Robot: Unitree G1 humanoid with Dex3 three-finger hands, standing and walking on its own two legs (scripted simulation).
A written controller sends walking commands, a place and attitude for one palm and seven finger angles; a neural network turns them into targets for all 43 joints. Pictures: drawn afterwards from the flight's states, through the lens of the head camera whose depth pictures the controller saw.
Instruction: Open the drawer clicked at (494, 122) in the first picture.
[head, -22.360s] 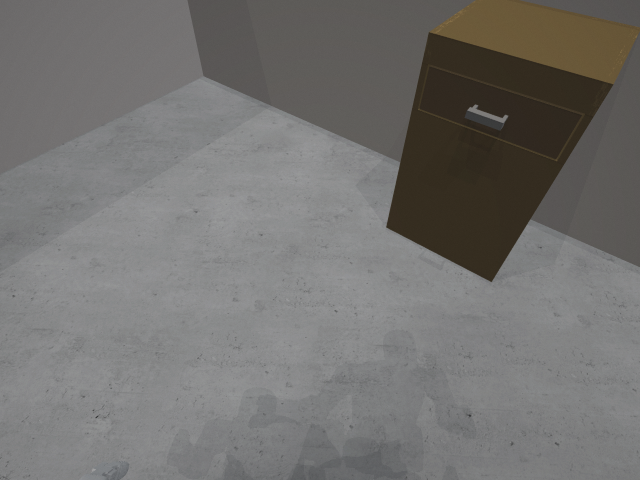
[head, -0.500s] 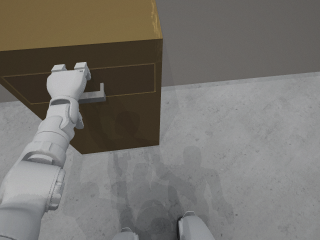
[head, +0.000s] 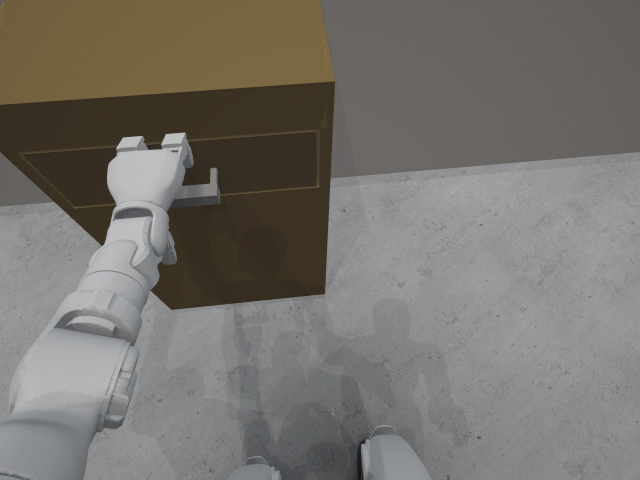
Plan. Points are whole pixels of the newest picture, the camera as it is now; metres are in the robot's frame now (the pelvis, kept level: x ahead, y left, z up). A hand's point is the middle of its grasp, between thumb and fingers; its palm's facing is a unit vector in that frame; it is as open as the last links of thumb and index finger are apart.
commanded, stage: re-aim the fingers above the handle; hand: left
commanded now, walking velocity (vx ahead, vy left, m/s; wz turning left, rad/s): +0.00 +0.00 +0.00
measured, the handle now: (185, 186) +0.56 +0.19 -0.06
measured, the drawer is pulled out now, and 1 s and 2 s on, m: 0.00 0.00 0.00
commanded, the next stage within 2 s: lower the fingers behind the handle in 1.68 s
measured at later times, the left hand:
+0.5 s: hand (161, 200) +0.49 +0.19 +0.00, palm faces -0.06 +0.02 -1.00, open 13.8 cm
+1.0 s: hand (168, 198) +0.49 +0.19 -0.01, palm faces -0.07 +0.02 -1.00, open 13.8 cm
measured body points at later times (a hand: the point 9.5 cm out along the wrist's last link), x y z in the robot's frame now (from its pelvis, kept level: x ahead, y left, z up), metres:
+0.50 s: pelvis -0.02 +0.00 -0.01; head +0.11 -0.01 +0.42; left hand +0.49 +0.19 +0.05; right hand -0.02 -0.28 -0.14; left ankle -0.04 +0.12 -0.68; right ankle +0.04 -0.14 -0.68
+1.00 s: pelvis -0.01 +0.00 +0.00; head +0.12 -0.02 +0.43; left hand +0.49 +0.18 +0.05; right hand -0.01 -0.27 -0.14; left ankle -0.04 +0.12 -0.68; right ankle +0.04 -0.14 -0.68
